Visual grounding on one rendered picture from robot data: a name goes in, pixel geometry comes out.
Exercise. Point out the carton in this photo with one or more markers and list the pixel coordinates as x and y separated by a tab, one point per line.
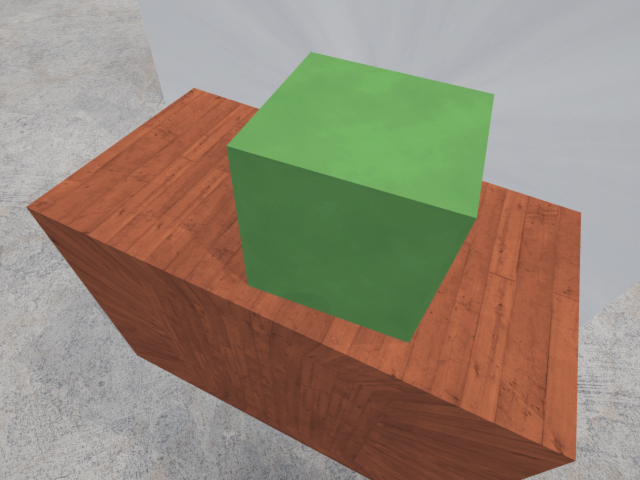
355	188

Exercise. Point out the pedestal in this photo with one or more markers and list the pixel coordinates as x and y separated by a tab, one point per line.
486	389

